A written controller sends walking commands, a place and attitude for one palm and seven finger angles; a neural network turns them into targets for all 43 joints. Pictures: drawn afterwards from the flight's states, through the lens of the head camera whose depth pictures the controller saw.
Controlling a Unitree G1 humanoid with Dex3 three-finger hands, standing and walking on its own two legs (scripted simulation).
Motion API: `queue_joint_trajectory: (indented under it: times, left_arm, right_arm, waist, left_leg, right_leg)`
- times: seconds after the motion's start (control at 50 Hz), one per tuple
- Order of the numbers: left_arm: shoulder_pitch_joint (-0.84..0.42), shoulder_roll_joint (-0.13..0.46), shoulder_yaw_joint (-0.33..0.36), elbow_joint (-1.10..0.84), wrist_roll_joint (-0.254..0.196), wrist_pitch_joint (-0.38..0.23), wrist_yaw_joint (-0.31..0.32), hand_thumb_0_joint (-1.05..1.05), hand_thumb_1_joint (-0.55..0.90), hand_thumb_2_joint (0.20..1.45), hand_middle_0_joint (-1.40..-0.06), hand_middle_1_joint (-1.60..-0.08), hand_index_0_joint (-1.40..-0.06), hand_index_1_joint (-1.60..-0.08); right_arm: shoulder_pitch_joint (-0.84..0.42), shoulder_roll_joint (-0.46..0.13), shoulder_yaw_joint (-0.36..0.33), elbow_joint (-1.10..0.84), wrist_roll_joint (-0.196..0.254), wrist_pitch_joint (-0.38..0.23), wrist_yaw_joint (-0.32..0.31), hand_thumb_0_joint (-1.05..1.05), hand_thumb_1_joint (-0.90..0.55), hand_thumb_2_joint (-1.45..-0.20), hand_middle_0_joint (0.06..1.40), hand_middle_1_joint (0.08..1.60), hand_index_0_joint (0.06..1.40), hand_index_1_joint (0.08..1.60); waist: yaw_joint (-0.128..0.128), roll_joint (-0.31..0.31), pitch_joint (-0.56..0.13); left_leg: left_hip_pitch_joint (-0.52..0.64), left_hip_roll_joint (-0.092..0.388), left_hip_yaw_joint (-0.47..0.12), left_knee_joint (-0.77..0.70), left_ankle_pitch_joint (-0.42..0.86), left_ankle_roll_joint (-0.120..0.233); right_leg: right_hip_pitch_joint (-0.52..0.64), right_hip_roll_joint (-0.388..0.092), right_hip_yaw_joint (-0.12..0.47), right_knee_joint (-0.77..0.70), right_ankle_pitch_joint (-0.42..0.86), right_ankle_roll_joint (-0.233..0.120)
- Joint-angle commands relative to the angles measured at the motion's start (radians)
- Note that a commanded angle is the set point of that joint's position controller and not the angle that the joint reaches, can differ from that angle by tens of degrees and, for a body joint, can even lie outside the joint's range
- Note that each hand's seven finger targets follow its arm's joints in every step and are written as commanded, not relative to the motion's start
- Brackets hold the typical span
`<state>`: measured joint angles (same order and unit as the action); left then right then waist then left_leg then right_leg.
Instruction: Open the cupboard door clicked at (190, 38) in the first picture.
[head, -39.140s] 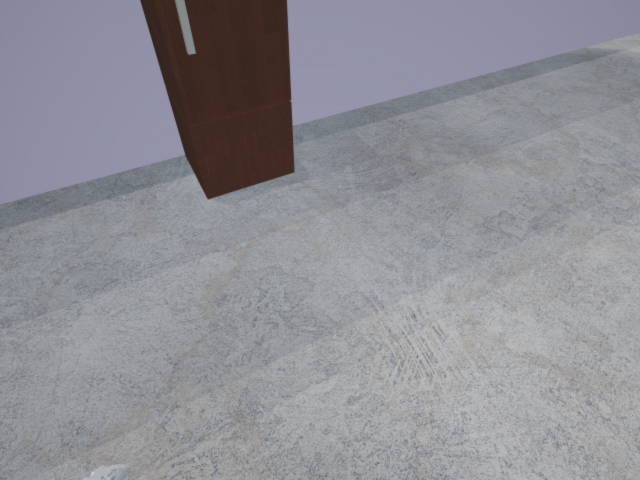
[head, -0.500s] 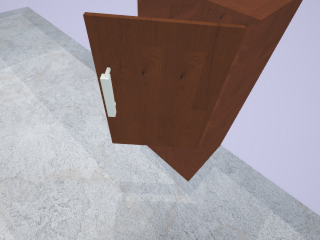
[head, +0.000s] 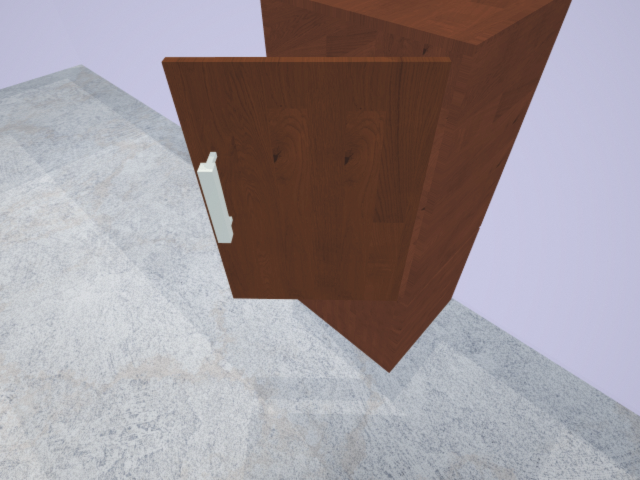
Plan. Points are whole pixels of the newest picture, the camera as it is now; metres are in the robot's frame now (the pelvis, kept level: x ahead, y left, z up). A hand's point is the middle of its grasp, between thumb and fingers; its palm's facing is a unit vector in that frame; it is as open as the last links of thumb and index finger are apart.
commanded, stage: come to a stop and stand still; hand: left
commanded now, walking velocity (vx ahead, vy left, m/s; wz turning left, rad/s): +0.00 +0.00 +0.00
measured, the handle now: (219, 198) +0.57 +0.22 +0.02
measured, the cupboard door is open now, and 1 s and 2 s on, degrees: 42 42 42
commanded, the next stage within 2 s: look again from close up in 0.44 s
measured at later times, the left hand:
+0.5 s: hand out of the picture -0.03 +0.17 -0.17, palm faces +0.02 -0.98 -0.21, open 7.4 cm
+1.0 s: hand out of the picture -0.01 +0.17 -0.17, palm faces +0.03 -0.98 -0.18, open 7.3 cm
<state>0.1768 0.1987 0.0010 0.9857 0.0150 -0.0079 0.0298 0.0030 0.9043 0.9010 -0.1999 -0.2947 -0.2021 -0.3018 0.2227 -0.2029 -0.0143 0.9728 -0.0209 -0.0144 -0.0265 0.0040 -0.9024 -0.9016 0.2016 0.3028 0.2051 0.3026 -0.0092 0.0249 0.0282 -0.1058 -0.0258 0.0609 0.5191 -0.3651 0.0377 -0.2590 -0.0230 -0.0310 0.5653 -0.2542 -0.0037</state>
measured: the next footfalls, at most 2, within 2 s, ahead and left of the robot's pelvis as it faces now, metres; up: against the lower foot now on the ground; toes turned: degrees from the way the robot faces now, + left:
none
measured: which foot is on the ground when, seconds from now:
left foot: down 0.00-1.00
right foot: down 0.00-1.00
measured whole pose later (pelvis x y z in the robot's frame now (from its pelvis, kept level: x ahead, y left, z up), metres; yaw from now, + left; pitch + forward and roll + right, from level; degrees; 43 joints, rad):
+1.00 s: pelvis -0.01 +0.00 +0.01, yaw +0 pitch -2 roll +0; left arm 0.29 0.15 -0.01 1.10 0.02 -0.02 0.03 0.01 0.91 0.90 -0.20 -0.29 -0.20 -0.30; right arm 0.29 -0.14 0.01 1.13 -0.01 -0.03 -0.03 0.01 -0.91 -0.90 0.20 0.30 0.20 0.30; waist 0.01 -0.01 0.03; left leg -0.09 -0.02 0.05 0.42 -0.29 0.04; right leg -0.23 -0.02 -0.04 0.44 -0.17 0.00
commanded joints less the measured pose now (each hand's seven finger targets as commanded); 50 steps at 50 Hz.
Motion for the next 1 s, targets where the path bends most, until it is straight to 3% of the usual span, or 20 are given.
queue_joint_trajectory:
  times: [0.0, 0.02, 0.12, 0.14, 0.24, 0.42, 0.58, 0.84, 0.98]
  left_arm:
    - [0.015, 0.156, 0.029, -0.054, -0.003, -0.009, 0.002, 0.0, 0.9, 0.9, -0.2, -0.3, -0.2, -0.3]
    - [0.014, 0.161, 0.029, -0.052, -0.003, -0.01, 0.0, 0.0, 0.9, 0.9, -0.2, -0.3, -0.2, -0.3]
    - [0.035, 0.175, 0.033, -0.045, -0.002, -0.011, -0.004, 0.0, 0.9, 0.9, -0.2, -0.3, -0.2, -0.3]
    - [0.043, 0.168, 0.034, -0.042, -0.002, -0.01, -0.003, 0.0, 0.9, 0.9, -0.2, -0.3, -0.2, -0.3]
    - [0.073, 0.158, 0.03, -0.012, -0.004, -0.013, -0.004, 0.0, 0.9, 0.9, -0.2, -0.3, -0.2, -0.3]
    - [0.129, 0.121, 0.017, 0.051, -0.01, -0.018, -0.001, 0.0, 0.9, 0.9, -0.2, -0.3, -0.2, -0.3]
    - [0.157, 0.073, 0.001, 0.084, -0.011, -0.022, 0.006, 0.0, 0.9, 0.9, -0.2, -0.3, -0.2, -0.3]
    - [0.163, 0.043, 0.001, 0.084, -0.005, -0.02, 0.011, 0.0, 0.9, 0.9, -0.2, -0.3, -0.2, -0.3]
    - [0.158, 0.052, 0.005, 0.081, -0.004, -0.023, 0.01, 0.0, 0.9, 0.9, -0.2, -0.3, -0.2, -0.3]
  right_arm:
    - [0.018, -0.147, -0.027, -0.044, 0.002, -0.013, 0.0, 0.0, -0.9, -0.9, 0.2, 0.3, 0.2, 0.3]
    - [0.029, -0.149, -0.025, -0.04, 0.001, -0.012, 0.002, 0.0, -0.9, -0.9, 0.2, 0.3, 0.2, 0.3]
    - [0.067, -0.15, -0.019, -0.004, -0.003, -0.008, 0.01, 0.0, -0.9, -0.9, 0.2, 0.3, 0.2, 0.3]
    - [0.078, -0.139, -0.018, 0.003, -0.003, -0.008, 0.01, 0.0, -0.9, -0.9, 0.2, 0.3, 0.2, 0.3]
    - [0.114, -0.124, -0.012, 0.039, 0.0, -0.007, 0.011, 0.0, -0.9, -0.9, 0.2, 0.3, 0.2, 0.3]
    - [0.177, -0.093, 0.003, 0.108, 0.006, -0.013, 0.006, 0.0, -0.9, -0.9, 0.2, 0.3, 0.2, 0.3]
    - [0.181, -0.062, 0.011, 0.137, 0.013, -0.024, -0.003, 0.0, -0.9, -0.9, 0.2, 0.3, 0.2, 0.3]
    - [0.156, -0.034, 0.006, 0.142, 0.013, -0.024, -0.008, 0.0, -0.9, -0.9, 0.2, 0.3, 0.2, 0.3]
    - [0.136, -0.05, 0.002, 0.139, 0.013, -0.028, -0.009, 0.0, -0.9, -0.9, 0.2, 0.3, 0.2, 0.3]
  waist:
    - [0.004, -0.068, 0.066]
    - [-0.002, -0.096, 0.075]
    - [-0.008, -0.064, 0.065]
    - [-0.007, -0.042, 0.057]
    - [-0.005, -0.062, 0.053]
    - [0.001, -0.045, 0.051]
    - [0.01, -0.014, 0.052]
    - [0.01, -0.032, 0.084]
    - [0.009, -0.031, 0.052]
  left_leg:
    - [-0.151, 0.115, -0.131, -0.179, 0.086, 0.009]
    - [-0.148, 0.104, -0.126, -0.182, 0.051, 0.009]
    - [-0.149, 0.089, -0.108, -0.187, -0.021, 0.006]
    - [-0.146, 0.093, -0.111, -0.198, -0.026, 0.007]
    - [-0.159, 0.092, -0.108, -0.192, -0.025, 0.004]
    - [-0.18, 0.098, -0.11, -0.192, 0.025, -0.002]
    - [-0.179, 0.125, -0.119, -0.211, 0.125, -0.005]
    - [-0.157, 0.13, -0.12, -0.223, 0.144, -0.002]
    - [-0.128, 0.13, -0.118, -0.219, 0.193, -0.001]
  right_leg:
    - [0.045, -0.081, 0.132, -0.169, 0.026, -0.052]
    - [0.026, -0.084, 0.15, -0.194, -0.031, -0.054]
    - [-0.004, -0.092, 0.175, -0.256, -0.185, -0.052]
    - [0.001, -0.089, 0.165, -0.255, -0.181, -0.051]
    - [0.006, -0.098, 0.167, -0.279, -0.206, -0.049]
    - [0.041, -0.102, 0.159, -0.26, -0.131, -0.051]
    - [0.105, -0.093, 0.109, -0.196, 0.097, -0.046]
    - [0.083, -0.084, 0.097, -0.186, 0.141, -0.036]
    - [0.107, -0.091, 0.093, -0.177, 0.189, -0.036]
